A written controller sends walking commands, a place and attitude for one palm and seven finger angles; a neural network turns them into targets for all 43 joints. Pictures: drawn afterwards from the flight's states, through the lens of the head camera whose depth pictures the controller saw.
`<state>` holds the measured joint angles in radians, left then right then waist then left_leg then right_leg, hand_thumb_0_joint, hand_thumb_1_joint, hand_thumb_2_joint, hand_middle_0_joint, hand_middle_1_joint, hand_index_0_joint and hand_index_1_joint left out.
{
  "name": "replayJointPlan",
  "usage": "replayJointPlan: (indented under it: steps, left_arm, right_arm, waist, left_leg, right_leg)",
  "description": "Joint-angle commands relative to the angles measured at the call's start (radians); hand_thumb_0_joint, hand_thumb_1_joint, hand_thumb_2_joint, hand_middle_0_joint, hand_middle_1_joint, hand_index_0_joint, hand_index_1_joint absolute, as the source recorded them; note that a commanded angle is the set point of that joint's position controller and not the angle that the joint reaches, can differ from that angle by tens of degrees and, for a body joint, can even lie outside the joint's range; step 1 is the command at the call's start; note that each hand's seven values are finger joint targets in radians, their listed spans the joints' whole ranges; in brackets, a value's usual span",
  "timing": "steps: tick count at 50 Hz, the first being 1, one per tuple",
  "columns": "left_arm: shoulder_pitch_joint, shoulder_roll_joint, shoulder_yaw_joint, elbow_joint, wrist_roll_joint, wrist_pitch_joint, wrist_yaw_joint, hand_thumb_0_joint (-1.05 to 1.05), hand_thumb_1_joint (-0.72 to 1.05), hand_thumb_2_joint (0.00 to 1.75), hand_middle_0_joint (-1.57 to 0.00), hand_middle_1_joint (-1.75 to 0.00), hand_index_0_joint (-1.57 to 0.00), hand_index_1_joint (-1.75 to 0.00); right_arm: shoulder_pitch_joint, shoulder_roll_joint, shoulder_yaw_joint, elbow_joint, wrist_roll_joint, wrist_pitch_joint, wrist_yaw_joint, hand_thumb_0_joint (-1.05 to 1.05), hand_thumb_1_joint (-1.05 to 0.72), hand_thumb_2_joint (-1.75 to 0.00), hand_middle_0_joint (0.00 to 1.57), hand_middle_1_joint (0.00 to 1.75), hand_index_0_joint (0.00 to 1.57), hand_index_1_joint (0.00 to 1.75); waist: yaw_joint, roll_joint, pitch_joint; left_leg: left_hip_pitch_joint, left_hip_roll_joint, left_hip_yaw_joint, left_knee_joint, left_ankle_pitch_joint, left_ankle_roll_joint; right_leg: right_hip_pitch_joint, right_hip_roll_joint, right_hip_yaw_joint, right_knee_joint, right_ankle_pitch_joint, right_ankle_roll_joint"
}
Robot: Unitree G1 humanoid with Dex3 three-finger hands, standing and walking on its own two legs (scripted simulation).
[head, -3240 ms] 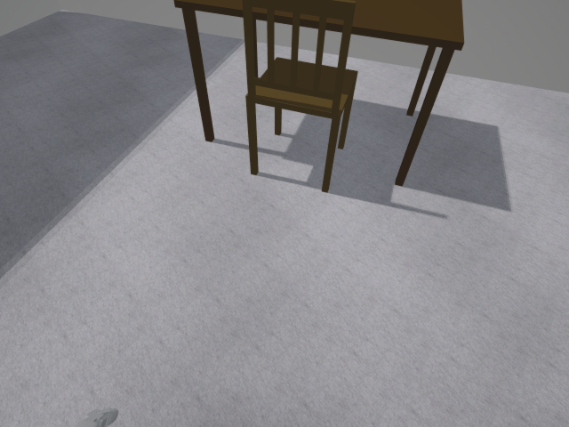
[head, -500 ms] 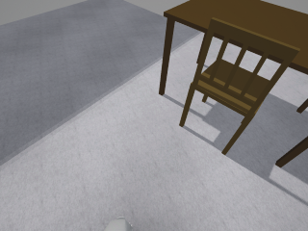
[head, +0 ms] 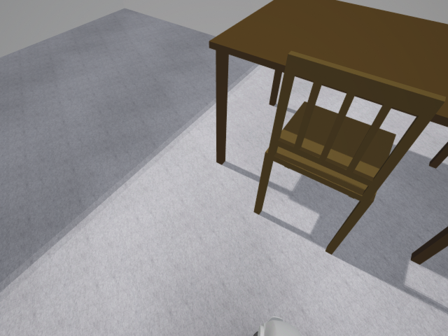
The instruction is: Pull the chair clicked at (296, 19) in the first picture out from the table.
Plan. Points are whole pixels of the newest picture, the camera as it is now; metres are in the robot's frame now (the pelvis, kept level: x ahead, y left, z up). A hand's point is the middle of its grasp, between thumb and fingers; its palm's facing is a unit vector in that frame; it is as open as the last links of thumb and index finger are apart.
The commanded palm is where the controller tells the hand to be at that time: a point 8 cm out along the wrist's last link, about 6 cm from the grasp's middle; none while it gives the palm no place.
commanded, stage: turn to face it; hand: left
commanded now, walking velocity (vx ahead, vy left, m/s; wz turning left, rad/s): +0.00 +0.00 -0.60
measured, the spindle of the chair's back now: (335, 128) +0.73 -0.32 -0.09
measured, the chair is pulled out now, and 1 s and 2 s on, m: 0.00 0.00 0.00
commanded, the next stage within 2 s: take the last steps up to it in 0.84 s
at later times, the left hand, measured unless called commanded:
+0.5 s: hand (149, 320) +0.18 +0.17 -0.17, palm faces -0.15 -0.97 -0.20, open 7.4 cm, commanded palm none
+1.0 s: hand (183, 266) +0.30 +0.11 -0.17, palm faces -0.48 -0.84 -0.25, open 7.4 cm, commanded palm none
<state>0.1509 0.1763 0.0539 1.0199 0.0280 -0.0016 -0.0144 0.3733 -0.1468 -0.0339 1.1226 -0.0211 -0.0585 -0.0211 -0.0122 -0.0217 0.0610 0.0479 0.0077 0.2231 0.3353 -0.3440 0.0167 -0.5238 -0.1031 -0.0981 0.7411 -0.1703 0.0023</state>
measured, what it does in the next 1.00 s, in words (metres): walks ahead, turning right: right foot, then left foot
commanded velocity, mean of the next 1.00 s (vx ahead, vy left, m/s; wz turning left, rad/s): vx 0.02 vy -0.01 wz -0.44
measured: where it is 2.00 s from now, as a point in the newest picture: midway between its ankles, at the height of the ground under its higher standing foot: (264, 324)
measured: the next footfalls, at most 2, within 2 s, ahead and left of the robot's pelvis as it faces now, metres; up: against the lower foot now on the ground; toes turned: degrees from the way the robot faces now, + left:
right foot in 0.08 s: +0.18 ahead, -0.12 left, +0.00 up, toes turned -10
left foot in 0.54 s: +0.15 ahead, +0.11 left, +0.00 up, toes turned -14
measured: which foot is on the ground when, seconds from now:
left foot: down 0.00-0.08, up 0.10-0.52, down 0.54-0.98, up 1.00-1.00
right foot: up 0.00-0.06, down 0.08-0.56, up 0.58-0.96, down 0.98-1.00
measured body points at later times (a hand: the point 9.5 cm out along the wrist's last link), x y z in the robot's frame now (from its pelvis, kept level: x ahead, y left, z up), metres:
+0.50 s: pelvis +0.09 -0.01 +0.00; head +0.12 -0.01 +0.45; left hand +0.19 +0.22 -0.16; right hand +0.15 -0.28 -0.13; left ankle +0.11 +0.13 -0.72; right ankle +0.14 -0.11 -0.74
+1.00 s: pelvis +0.11 -0.02 -0.01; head +0.15 -0.05 +0.44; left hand +0.32 +0.16 -0.15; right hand -0.01 -0.23 -0.17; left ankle +0.11 +0.12 -0.73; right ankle +0.05 -0.10 -0.74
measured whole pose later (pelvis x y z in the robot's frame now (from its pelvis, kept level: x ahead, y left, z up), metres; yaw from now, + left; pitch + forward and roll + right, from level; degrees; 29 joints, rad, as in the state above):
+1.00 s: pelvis +0.11 -0.02 -0.01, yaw -29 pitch +1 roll +0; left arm 0.12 0.21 0.05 0.95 0.02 0.03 -0.01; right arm 0.30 -0.21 -0.04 1.01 -0.01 0.02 -0.02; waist -0.03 0.03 0.09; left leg -0.20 0.12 0.22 0.65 -0.44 -0.03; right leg -0.25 -0.01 -0.08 0.56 -0.32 -0.02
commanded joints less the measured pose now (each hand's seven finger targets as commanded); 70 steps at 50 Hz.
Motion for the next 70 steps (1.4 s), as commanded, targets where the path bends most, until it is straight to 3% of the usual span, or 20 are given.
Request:
replayJointPlan:
  steps: [1, 3, 4, 5, 11, 19, 25, 26, 28, 33, 44, 47, 48, 49, 50, 56, 62, 67, 69, 70]
  left_arm:
    - [0.102, 0.063, 0.016, -0.043, -0.001, -0.013, -0.002, 0.0, 0.9, 0.9, -0.2, -0.3, -0.2, -0.3]
    - [0.297, 0.168, 0.042, 0.005, 0.007, -0.036, 0.005, 0.0, 0.9, 0.9, -0.2, -0.3, -0.2, -0.3]
    - [0.348, 0.265, 0.064, 0.009, -0.001, -0.048, 0.014, 0.0, 0.9, 0.9, -0.2, -0.3, -0.2, -0.3]
    - [0.346, 0.285, 0.066, -0.005, -0.027, -0.039, 0.025, 0.0, 0.9, 0.9, -0.2, -0.3, -0.2, -0.3]
    - [0.026, 0.176, 0.045, -0.107, -0.012, -0.014, 0.039, 0.0, 0.9, 0.9, -0.2, -0.3, -0.2, -0.3]
    - [0.048, 0.206, 0.062, -0.124, -0.001, 0.014, 0.02, 0.0, 0.9, 0.9, -0.2, -0.3, -0.2, -0.3]
    - [0.03, 0.216, 0.069, -0.148, -0.009, 0.033, 0.016, 0.0, 0.9, 0.9, -0.2, -0.3, -0.2, -0.3]
    - [0.018, 0.191, 0.063, -0.159, -0.016, 0.035, 0.015, 0.0, 0.9, 0.9, -0.2, -0.3, -0.2, -0.3]
    - [0.016, 0.134, 0.05, -0.194, -0.018, 0.033, 0.002, 0.0, 0.9, 0.9, -0.2, -0.3, -0.2, -0.3]
    - [0.099, 0.143, 0.062, -0.125, -0.003, 0.049, -0.011, 0.0, 0.9, 0.9, -0.2, -0.3, -0.2, -0.3]
    - [-0.052, 0.097, 0.018, -0.158, -0.013, 0.041, -0.002, 0.0, 0.9, 0.9, -0.2, -0.3, -0.2, -0.3]
    - [0.053, 0.12, 0.023, -0.122, -0.012, 0.022, 0.004, 0.0, 0.9, 0.9, -0.2, -0.3, -0.2, -0.3]
    - [0.127, 0.191, 0.033, -0.095, -0.004, 0.008, 0.013, 0.0, 0.9, 0.9, -0.2, -0.3, -0.2, -0.3]
    - [0.212, 0.283, 0.055, -0.07, -0.001, 0.001, 0.025, 0.0, 0.9, 0.9, -0.2, -0.3, -0.2, -0.3]
    - [0.238, 0.28, 0.049, -0.059, -0.017, 0.003, 0.032, 0.0, 0.9, 0.9, -0.2, -0.3, -0.2, -0.3]
    - [0.073, 0.167, 0.024, -0.085, -0.01, -0.029, 0.03, 0.0, 0.9, 0.9, -0.2, -0.3, -0.2, -0.3]
    - [0.134, 0.174, 0.027, -0.04, -0.006, -0.044, 0.022, 0.0, 0.9, 0.9, -0.2, -0.3, -0.2, -0.3]
    - [0.126, 0.161, 0.024, -0.012, -0.018, -0.038, 0.015, 0.0, 0.9, 0.9, -0.2, -0.3, -0.2, -0.3]
    - [0.134, 0.062, 0.008, -0.039, -0.026, -0.035, 0.003, 0.0, 0.9, 0.9, -0.2, -0.3, -0.2, -0.3]
    - [0.092, 0.089, 0.011, -0.066, -0.015, -0.037, 0.004, 0.0, 0.9, 0.9, -0.2, -0.3, -0.2, -0.3]
  right_arm:
    - [-0.005, -0.179, -0.039, -0.054, -0.001, -0.003, -0.015, 0.0, -0.9, -0.9, 0.2, 0.3, 0.2, 0.3]
    - [-0.011, -0.169, -0.041, -0.075, 0.011, 0.003, -0.006, 0.0, -0.9, -0.9, 0.2, 0.3, 0.2, 0.3]
    - [0.041, -0.102, -0.034, -0.098, 0.022, 0.001, -0.006, 0.0, -0.9, -0.9, 0.2, 0.3, 0.2, 0.3]
    - [0.018, -0.124, -0.032, -0.115, 0.026, 0.014, -0.019, 0.0, -0.9, -0.9, 0.2, 0.3, 0.2, 0.3]
    - [-0.046, -0.099, -0.031, -0.124, 0.001, 0.079, -0.006, 0.0, -0.9, -0.9, 0.2, 0.3, 0.2, 0.3]
    - [-0.164, -0.122, -0.036, -0.217, 0.005, 0.085, 0.0, 0.0, -0.9, -0.9, 0.2, 0.3, 0.2, 0.3]
    - [-0.098, -0.141, -0.037, -0.226, 0.019, 0.061, -0.019, 0.0, -0.9, -0.9, 0.2, 0.3, 0.2, 0.3]
    - [-0.059, -0.172, -0.043, -0.217, 0.018, 0.052, -0.026, 0.0, -0.9, -0.9, 0.2, 0.3, 0.2, 0.3]
    - [-0.123, -0.298, -0.062, -0.27, 0.005, 0.058, -0.023, 0.0, -0.9, -0.9, 0.2, 0.3, 0.2, 0.3]
    - [-0.234, -0.184, -0.022, -0.295, 0.0, 0.044, -0.03, 0.0, -0.9, -0.9, 0.2, 0.3, 0.2, 0.3]
    - [-0.029, -0.239, -0.052, -0.182, -0.007, 0.057, -0.015, 0.0, -0.9, -0.9, 0.2, 0.3, 0.2, 0.3]
    - [-0.054, -0.236, -0.053, -0.176, 0.005, 0.059, -0.01, 0.0, -0.9, -0.9, 0.2, 0.3, 0.2, 0.3]
    - [-0.031, -0.198, -0.047, -0.178, 0.016, 0.058, -0.002, 0.0, -0.9, -0.9, 0.2, 0.3, 0.2, 0.3]
    - [-0.085, -0.118, -0.02, -0.219, 0.017, 0.056, -0.001, 0.0, -0.9, -0.9, 0.2, 0.3, 0.2, 0.3]
    - [-0.133, -0.139, -0.019, -0.228, 0.011, 0.065, -0.012, 0.0, -0.9, -0.9, 0.2, 0.3, 0.2, 0.3]
    - [-0.104, -0.124, -0.029, -0.163, -0.009, 0.061, 0.02, 0.0, -0.9, -0.9, 0.2, 0.3, 0.2, 0.3]
    - [-0.153, -0.098, -0.028, -0.175, -0.005, 0.039, 0.032, 0.0, -0.9, -0.9, 0.2, 0.3, 0.2, 0.3]
    - [-0.022, -0.114, -0.023, -0.124, -0.007, 0.006, 0.02, 0.0, -0.9, -0.9, 0.2, 0.3, 0.2, 0.3]
    - [0.17, -0.272, -0.059, -0.083, -0.026, -0.002, 0.008, 0.0, -0.9, -0.9, 0.2, 0.3, 0.2, 0.3]
    - [0.173, -0.284, -0.055, -0.093, -0.018, 0.011, 0.002, 0.0, -0.9, -0.9, 0.2, 0.3, 0.2, 0.3]
  waist:
    - [0.053, 0.131, 0.024]
    - [0.137, -0.06, -0.116]
    - [0.117, -0.302, -0.224]
    - [0.115, -0.228, -0.285]
    - [-0.014, -0.046, -0.115]
    - [0.022, -0.094, -0.106]
    - [-0.002, -0.122, -0.15]
    - [-0.023, -0.063, -0.166]
    - [-0.009, 0.323, -0.075]
    - [0.056, 0.151, -0.044]
    - [-0.044, 0.237, -0.086]
    - [0.019, 0.155, -0.132]
    - [0.044, 0.004, -0.204]
    - [0.085, -0.266, -0.229]
    - [0.107, -0.209, -0.215]
    - [0.002, -0.085, -0.017]
    - [0.023, -0.083, 0.016]
    - [-0.04, -0.023, -0.01]
    - [-0.1, 0.362, -0.057]
    - [-0.093, 0.287, -0.021]
  left_leg:
    - [-0.091, 0.297, -0.043, 0.148, 0.787, 0.079]
    - [-0.261, 0.203, 0.013, 0.549, 0.52, 0.002]
    - [-0.53, 0.022, 0.002, 0.901, -0.216, -0.06]
    - [-0.53, 0.038, -0.171, 1.005, -0.305, -0.057]
    - [-0.47, 0.121, -0.203, 0.838, -0.051, -0.083]
    - [-0.456, 0.064, -0.192, 0.537, -0.053, -0.081]
    - [-0.229, 0.007, -0.187, 0.136, 0.018, -0.047]
    - [-0.091, 0.061, -0.222, 0.023, 0.065, -0.029]
    - [-0.109, 0.454, -0.583, -0.143, 0.114, 0.095]
    - [-0.184, 0.259, -0.206, -0.015, 0.588, 0.086]
    - [-0.016, 0.311, -0.175, 0.099, 0.829, 0.116]
    - [-0.105, 0.272, -0.122, 0.22, 0.681, 0.043]
    - [-0.284, 0.234, -0.077, 0.368, 0.457, -0.009]
    - [-0.577, 0.091, -0.016, 0.6, -0.236, -0.063]
    - [-0.608, 0.083, -0.161, 0.721, -0.344, -0.058]
    - [-0.59, 0.111, -0.165, 0.731, -0.052, -0.069]
    - [-0.515, 0.093, -0.14, 0.456, -0.019, -0.052]
    - [-0.189, 0.032, -0.094, 0.149, 0.122, -0.03]
    - [0.017, 0.387, -0.591, -0.086, -0.054, 0.113]
    - [-0.06, 0.464, -0.721, -0.181, -0.156, 0.18]
  right_leg:
    - [0.178, 0.06, -0.037, -0.105, 0.013, -0.031]
    - [0.495, -0.015, 0.052, -0.209, 0.333, -0.073]
    - [0.686, -0.306, 0.497, -0.268, 0.808, -0.225]
    - [0.648, -0.359, 0.541, -0.348, 0.796, -0.309]
    - [0.192, -0.154, 0.299, -0.469, 0.176, -0.18]
    - [0.193, -0.089, 0.41, -0.511, -0.159, -0.175]
    - [0.211, -0.04, 0.461, -0.409, 0.02, -0.124]
    - [0.124, 0.013, 0.408, -0.341, -0.013, -0.077]
    - [-0.137, 0.162, 0.141, 0.087, -0.353, 0.021]
    - [-0.082, 0.103, 0.123, 0.445, -0.193, 0.053]
    - [0.105, 0.09, 0.011, -0.027, -0.269, 0.025]
    - [0.335, 0.085, 0.01, -0.322, 0.011, 0.003]
    - [0.582, -0.032, 0.143, -0.366, 0.224, -0.039]
    - [0.754, -0.278, 0.443, -0.361, 0.559, -0.154]
    - [0.671, -0.308, 0.428, -0.364, 0.542, -0.252]
    - [0.392, -0.135, 0.245, -0.489, 0.111, -0.199]
    - [0.372, -0.13, 0.275, -0.524, -0.012, -0.219]
    - [0.272, -0.037, 0.207, -0.341, -0.033, -0.15]
    - [-0.023, 0.143, 0.016, 0.145, -0.314, -0.059]
    - [-0.081, 0.129, 0.084, 0.321, -0.407, -0.066]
